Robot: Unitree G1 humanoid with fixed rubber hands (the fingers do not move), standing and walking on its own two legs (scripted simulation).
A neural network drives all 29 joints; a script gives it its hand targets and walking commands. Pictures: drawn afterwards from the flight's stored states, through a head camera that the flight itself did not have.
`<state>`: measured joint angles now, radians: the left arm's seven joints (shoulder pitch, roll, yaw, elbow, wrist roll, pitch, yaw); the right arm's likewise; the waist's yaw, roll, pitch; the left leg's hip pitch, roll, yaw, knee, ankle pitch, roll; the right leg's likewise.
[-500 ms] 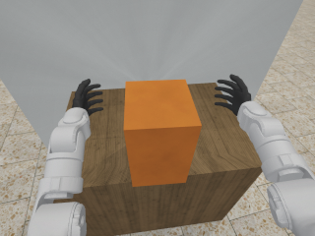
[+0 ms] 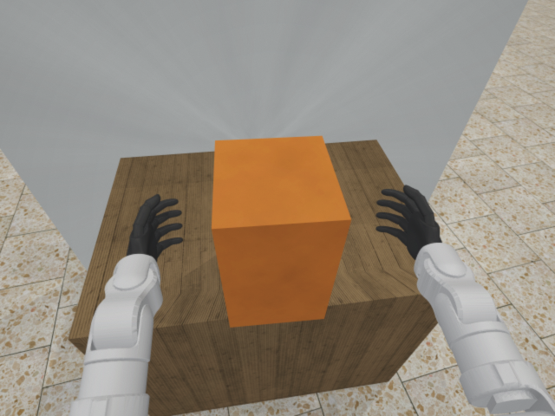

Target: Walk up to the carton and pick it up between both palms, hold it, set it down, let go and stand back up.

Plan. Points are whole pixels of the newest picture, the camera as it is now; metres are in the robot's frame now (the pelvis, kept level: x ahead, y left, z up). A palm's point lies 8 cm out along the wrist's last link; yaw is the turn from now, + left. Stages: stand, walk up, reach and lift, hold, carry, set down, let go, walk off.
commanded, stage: set down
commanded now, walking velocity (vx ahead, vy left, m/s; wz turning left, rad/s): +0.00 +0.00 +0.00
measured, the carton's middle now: (273, 236) +0.42 +0.02 +0.00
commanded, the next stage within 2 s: none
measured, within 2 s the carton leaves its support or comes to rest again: neither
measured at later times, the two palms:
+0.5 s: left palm (155, 312) +0.26 +0.19 +0.03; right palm (427, 306) +0.27 -0.20 +0.03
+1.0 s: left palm (152, 369) +0.21 +0.20 -0.03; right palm (425, 364) +0.21 -0.20 -0.04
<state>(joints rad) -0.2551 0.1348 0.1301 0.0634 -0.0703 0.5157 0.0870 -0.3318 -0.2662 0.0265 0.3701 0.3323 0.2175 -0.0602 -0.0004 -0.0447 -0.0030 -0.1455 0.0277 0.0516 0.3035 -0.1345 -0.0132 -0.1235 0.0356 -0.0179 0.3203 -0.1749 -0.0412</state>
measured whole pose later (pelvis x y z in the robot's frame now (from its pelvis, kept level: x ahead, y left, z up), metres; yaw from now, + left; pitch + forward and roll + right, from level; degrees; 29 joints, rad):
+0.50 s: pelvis +0.01 +0.00 +0.00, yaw -1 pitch +0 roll +0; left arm 0.06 0.10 0.01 0.15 -0.07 0.08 0.11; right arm 0.06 -0.19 0.01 0.28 0.21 -0.05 0.00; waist 0.03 -0.04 -0.01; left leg -0.14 0.03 0.06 0.29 -0.14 -0.02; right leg -0.12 0.04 0.00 0.31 -0.18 -0.04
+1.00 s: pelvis +0.02 +0.01 +0.00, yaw +0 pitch -2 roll +0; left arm 0.23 0.11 -0.04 0.47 -0.04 -0.35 0.09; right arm 0.18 -0.17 0.06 0.66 0.21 -0.45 0.03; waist 0.02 -0.03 0.01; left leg -0.13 0.03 0.04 0.39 -0.22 -0.01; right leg -0.09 0.04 0.00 0.37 -0.24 -0.04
